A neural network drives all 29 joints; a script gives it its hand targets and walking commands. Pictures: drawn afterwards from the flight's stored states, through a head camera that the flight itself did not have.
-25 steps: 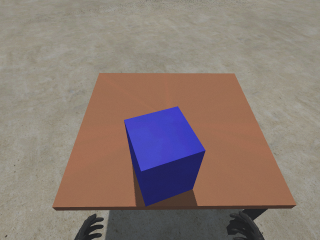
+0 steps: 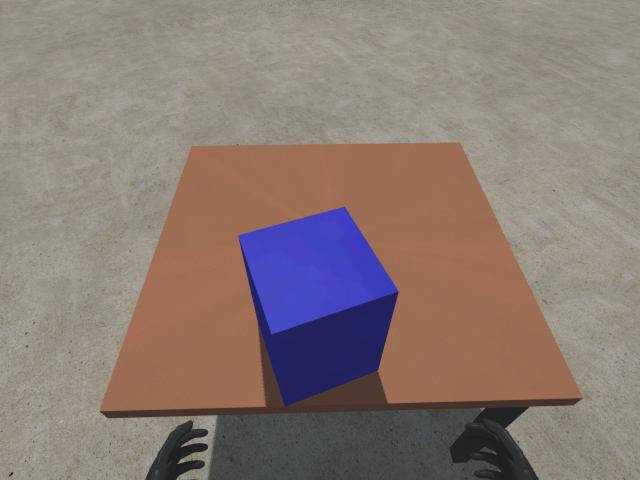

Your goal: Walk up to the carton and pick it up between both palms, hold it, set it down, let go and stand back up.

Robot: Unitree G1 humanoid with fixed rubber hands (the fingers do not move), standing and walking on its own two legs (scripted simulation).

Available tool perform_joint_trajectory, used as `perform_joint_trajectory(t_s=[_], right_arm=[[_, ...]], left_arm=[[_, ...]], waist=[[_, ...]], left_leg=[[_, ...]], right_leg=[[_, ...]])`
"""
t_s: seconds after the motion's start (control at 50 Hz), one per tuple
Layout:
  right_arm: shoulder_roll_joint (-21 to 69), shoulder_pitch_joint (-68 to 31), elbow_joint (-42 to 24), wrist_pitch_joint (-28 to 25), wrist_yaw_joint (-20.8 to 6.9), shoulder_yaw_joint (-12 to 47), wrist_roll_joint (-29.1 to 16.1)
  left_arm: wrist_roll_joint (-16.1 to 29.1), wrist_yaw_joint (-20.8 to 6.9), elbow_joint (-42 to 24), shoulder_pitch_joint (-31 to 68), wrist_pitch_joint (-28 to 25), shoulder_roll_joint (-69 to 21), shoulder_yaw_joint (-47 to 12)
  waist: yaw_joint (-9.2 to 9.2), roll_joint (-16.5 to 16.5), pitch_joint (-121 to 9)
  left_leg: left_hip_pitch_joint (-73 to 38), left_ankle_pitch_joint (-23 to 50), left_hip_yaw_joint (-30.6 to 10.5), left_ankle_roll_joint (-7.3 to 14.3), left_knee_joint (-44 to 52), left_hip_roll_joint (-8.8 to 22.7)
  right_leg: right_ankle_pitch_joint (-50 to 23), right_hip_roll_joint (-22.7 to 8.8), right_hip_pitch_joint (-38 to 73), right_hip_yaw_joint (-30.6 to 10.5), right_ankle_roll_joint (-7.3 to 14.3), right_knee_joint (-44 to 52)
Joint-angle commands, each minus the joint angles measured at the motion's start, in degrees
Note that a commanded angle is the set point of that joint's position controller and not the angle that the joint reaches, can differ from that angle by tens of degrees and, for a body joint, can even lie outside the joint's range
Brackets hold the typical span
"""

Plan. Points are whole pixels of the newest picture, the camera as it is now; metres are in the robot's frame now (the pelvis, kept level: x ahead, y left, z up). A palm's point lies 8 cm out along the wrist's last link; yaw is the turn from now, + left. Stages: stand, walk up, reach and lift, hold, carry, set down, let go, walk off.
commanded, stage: let go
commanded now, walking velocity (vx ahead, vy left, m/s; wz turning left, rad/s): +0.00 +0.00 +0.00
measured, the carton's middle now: (314, 308) +0.41 +0.03 -0.08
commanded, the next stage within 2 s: stand in 0.18 s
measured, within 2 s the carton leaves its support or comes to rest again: neither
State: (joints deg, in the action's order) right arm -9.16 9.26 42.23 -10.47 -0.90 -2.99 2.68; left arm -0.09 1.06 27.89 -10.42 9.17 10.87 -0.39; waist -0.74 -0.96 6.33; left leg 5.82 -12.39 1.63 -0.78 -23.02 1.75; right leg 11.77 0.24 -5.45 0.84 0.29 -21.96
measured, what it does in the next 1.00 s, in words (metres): stands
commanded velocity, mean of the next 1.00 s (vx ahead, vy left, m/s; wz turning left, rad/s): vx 0.00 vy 0.00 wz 0.00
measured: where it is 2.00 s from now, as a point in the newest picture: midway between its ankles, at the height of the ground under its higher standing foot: outside the picture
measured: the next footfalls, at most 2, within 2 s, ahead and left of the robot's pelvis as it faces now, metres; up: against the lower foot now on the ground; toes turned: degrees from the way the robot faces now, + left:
none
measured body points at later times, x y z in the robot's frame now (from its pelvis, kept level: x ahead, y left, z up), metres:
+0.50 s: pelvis +0.01 +0.01 -0.01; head -0.02 +0.02 +0.44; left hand +0.12 +0.26 -0.12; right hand +0.11 -0.25 -0.11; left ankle +0.01 +0.13 -0.74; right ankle +0.01 -0.12 -0.74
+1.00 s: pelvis -0.03 +0.03 -0.01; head -0.05 +0.05 +0.44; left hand -0.01 +0.28 -0.15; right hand +0.00 -0.22 -0.13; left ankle +0.01 +0.13 -0.74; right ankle +0.01 -0.12 -0.74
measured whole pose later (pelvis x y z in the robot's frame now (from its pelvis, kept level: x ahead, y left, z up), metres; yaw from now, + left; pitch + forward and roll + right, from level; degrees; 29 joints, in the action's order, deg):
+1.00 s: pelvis -0.03 +0.03 -0.01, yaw +1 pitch -3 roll +0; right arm -13.6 24.3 45.1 -0.8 0.6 0.5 0.2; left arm -1.2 0.3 48.3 -22.5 -0.7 14.1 -0.6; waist -0.3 -1.2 -0.3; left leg 14.0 -11.9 2.1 2.2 -28.4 -1.2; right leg 11.2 -2.7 -13.2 0.2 -2.3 -26.9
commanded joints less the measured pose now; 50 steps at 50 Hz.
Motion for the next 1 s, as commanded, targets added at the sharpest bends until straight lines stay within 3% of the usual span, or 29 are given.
perform_joint_trajectory(t_s=[0.0,0.16,0.18,0.22,0.26,0.3,0.38,0.56,0.7,0.9,0.98], right_arm=[[-5.61,-4.39,-8.5,-2.45,0.15,-2.04,-0.11],[-5.75,-3.93,-7.64,-2.47,0.52,-2.29,-0.04],[-11.42,2.75,-4.41,2.02,1.5,-1.67,-2.34],[-10.77,3.95,-5.42,4.96,1.66,-1.11,-2.85],[-10.48,4.12,-5.94,5.8,1.52,-0.93,-2.54],[-9.99,5.5,-5.88,6.37,1.4,-0.62,-2.73],[-11.14,6.82,-5.65,6.78,1.29,-0.54,-2.51],[-12.52,10.77,-4.49,6.96,1.42,0.31,-2.54],[-13.11,13.95,-3.01,7.57,1.66,0.55,-2.4],[-13.61,16.12,-1.58,8.32,2.06,0.57,-2.54],[-13.9,16.18,-1.18,8.53,2.28,0.43,-2.52]], left_arm=[[0.3,0.7,-9.42,6.58,-2.62,7.05,2.05],[0.42,0.24,-9.08,5.85,-2.38,7.21,2.07],[-0.95,0.62,-1.06,-2.87,-7.34,8.11,3.45],[-0.72,-0.11,1.55,-3.49,-9.94,9.52,3.57],[-1.22,-0.65,2.42,-2.5,-11.44,8.78,3.49],[-1.15,-0.94,3.46,-1.77,-11.85,8.81,3.29],[-1.03,-1.16,5.3,-2.6,-12.22,8.84,2.93],[-0.94,-0.69,9.77,-5.91,-12.47,10.65,2.6],[-1.13,-0.54,13.04,-8.98,-11.75,10.58,1.99],[-1.14,-0.41,16.31,-13.0,-11.24,10.01,1.52],[-1.23,-0.34,17.57,-14.49,-11.31,9.78,1.49]], waist=[[0.09,1.52,-7.98],[0.29,1.65,-8.72],[-1.45,3.11,-14.77],[-0.21,0.22,-14.14],[0.21,-0.04,-16.46],[0.89,-1.84,-12.19],[0.68,-0.1,-4.92],[0.73,1.76,-6.79],[0.39,1.72,-3.39],[0.3,3.22,-0.23],[0.17,2.39,-0.08]], left_leg=[[-1.16,4.74,1.8,-0.43,2.51,-1.87],[-0.88,5.24,1.81,-0.65,2.03,-2.03],[2.8,16.37,-2.82,1.25,-3.83,3.09],[2.93,14.72,-4.09,2.28,-3.76,3.77],[1.31,16.94,-4.53,2.69,-4.1,4.48],[3.46,12.11,-4.9,2.46,-2.92,4.3],[7.21,10.05,-5.39,2.25,-1.54,3.97],[7.7,4.73,-6.05,2.62,-0.07,3.48],[11.72,-6.14,-7.45,2.7,2.83,3.32],[15.74,-16.08,-9.9,2.67,6.67,3.76],[14.88,-15.68,-9.99,2.31,6.56,3.71]], right_leg=[[-4.89,0.33,-1.53,0.31,0.49,3.35],[-6.13,0.28,-1.16,0.36,0.41,3.03],[-12.98,-4.41,-1.25,-3.16,-0.03,-1.41],[-12.25,-5.13,-1.39,-3.95,-0.43,-1.48],[-15.7,-6.02,-0.28,-4.3,0.24,-2.18],[-12.12,-5.77,-2.84,-4.51,0.45,-1.23],[-10.16,-5.91,-5.04,-5.0,0.29,-0.01],[-4.09,-5.74,-3.54,-5.14,0.15,0.34],[4.0,-5.15,-5.99,-4.98,-0.29,0.34],[7.23,-3.82,-8.22,-4.1,-0.58,-1.02],[7.08,-3.9,-9.47,-4.31,-0.92,-1.0]])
